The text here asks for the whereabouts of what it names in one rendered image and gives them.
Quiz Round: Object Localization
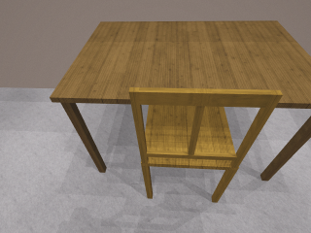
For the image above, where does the chair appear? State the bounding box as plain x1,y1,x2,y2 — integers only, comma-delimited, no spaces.
128,87,283,203

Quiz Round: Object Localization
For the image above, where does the table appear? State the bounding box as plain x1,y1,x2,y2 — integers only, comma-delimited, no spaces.
50,20,311,182

